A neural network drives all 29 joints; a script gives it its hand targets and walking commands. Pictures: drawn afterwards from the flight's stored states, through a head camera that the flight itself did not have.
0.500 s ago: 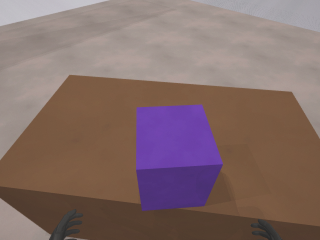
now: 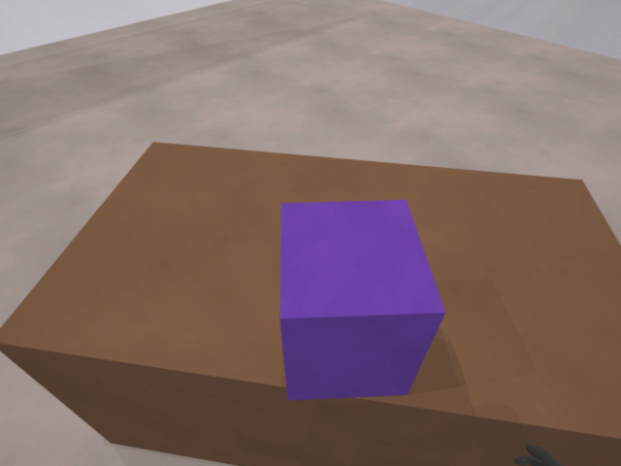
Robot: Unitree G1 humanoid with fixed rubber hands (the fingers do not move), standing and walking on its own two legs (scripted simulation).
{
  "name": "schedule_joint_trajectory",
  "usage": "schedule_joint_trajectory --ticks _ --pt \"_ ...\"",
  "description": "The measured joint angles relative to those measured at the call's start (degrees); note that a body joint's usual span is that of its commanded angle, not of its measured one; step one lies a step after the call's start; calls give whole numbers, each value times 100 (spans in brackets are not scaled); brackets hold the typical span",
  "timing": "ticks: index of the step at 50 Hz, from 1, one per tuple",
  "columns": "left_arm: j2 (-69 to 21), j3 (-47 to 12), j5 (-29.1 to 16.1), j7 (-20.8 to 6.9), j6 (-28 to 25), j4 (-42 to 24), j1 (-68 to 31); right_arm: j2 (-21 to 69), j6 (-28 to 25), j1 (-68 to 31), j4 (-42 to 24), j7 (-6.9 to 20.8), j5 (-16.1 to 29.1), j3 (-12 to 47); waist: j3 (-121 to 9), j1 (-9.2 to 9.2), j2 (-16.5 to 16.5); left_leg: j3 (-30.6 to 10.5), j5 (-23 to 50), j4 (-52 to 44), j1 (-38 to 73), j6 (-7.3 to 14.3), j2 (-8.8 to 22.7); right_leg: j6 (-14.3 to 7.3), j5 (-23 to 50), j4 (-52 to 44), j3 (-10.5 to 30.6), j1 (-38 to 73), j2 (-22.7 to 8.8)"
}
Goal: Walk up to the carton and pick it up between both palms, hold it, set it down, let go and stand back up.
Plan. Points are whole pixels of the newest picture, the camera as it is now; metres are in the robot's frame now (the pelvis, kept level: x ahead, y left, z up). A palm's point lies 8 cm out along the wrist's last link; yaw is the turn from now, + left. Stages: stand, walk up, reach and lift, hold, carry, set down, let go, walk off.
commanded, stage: stand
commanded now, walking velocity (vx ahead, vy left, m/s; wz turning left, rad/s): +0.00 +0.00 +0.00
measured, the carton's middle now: (345, 301) +0.39 -0.04 -0.04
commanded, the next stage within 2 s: none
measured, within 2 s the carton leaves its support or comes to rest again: neither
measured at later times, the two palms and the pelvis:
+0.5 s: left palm out of the picture +0.09 +0.31 -0.10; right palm out of the picture +0.10 -0.31 -0.10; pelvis +0.00 +0.00 +0.00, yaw +1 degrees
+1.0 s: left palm out of the picture +0.09 +0.30 -0.10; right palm out of the picture +0.10 -0.32 -0.10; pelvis +0.00 -0.01 +0.00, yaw +1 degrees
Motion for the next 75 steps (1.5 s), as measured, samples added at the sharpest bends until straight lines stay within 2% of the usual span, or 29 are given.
schedule_joint_trajectory --ticks 27,41,75 --pt "105 5 -40 63 26 528 -341 -40 76 -146 640 -64 42 32 120 -60 20 -81 183 -328 220 -38 9 -17 157 -340 -61 255 6" --pt "132 48 -38 59 67 645 -300 -51 56 -170 710 -40 35 8 165 -101 56 -102 226 -402 227 -64 29 -38 192 -406 -76 265 22" --pt "97 27 -90 61 30 780 -441 -47 78 -262 794 -39 44 -7 138 -67 50 -142 216 -513 299 -124 68 -74 135 -462 -111 326 45"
